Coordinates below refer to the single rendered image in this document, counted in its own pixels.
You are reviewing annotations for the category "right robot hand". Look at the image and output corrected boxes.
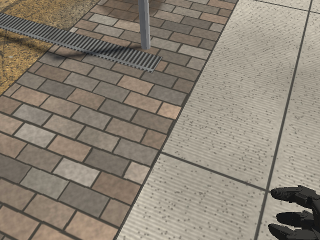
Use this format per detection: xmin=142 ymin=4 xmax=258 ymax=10
xmin=268 ymin=185 xmax=320 ymax=240

